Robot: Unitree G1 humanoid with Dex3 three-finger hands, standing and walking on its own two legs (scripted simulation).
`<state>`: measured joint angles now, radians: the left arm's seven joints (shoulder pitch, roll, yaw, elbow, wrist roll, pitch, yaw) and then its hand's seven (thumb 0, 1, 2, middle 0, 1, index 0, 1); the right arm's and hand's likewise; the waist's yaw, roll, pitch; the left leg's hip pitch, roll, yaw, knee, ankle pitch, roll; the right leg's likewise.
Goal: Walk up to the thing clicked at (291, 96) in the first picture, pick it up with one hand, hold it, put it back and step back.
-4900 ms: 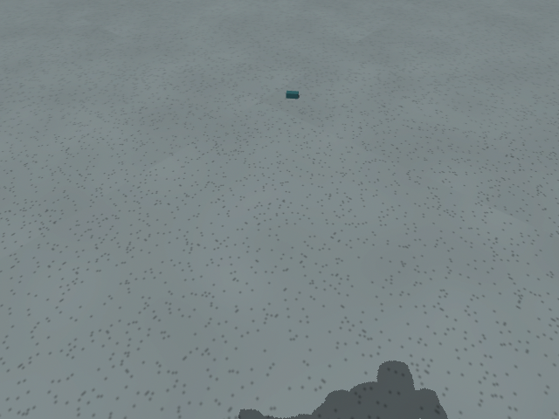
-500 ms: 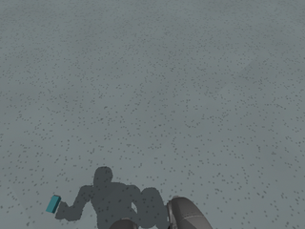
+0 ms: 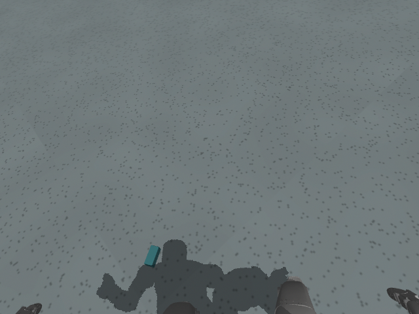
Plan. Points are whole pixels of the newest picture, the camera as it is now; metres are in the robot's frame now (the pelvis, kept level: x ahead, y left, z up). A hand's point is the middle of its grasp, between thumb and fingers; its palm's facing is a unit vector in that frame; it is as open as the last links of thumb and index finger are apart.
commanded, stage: walk up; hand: left
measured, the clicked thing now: (152, 256) +0.43 +0.35 -0.69
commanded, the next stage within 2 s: none
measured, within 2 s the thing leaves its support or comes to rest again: neither
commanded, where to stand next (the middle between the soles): +0.00 +0.18 m, yaw -9 degrees
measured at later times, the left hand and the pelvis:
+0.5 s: hand out of the picture -0.03 +0.44 -0.10, palm faces -0.11 -0.85 -0.52, open 7.4 cm; pelvis -0.11 +0.17 +0.03, yaw -5 degrees
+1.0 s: hand out of the picture -0.02 +0.51 -0.12, palm faces -0.16 -0.93 -0.32, open 7.4 cm; pelvis -0.12 +0.24 +0.05, yaw -8 degrees
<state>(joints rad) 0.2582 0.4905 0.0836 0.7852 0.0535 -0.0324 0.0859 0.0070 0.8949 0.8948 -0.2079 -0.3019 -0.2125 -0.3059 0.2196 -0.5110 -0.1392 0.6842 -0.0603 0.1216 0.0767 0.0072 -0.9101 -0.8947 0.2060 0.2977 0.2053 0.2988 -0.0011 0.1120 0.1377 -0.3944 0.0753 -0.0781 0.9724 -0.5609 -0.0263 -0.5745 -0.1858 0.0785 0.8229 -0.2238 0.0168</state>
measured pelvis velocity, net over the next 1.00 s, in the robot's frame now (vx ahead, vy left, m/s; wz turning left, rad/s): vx -0.12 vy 0.24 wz -0.14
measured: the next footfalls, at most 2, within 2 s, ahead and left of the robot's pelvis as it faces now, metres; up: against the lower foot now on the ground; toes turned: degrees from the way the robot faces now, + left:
right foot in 0.38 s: -0.04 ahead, +0.03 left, +0.00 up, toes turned -7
left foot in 0.66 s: -0.09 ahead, +0.39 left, +0.00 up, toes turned -7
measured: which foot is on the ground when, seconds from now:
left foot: down 0.00-0.40, up 0.42-0.64, down 0.66-1.00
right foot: down 0.00-0.02, up 0.04-0.36, down 0.38-0.68, up 0.70-1.00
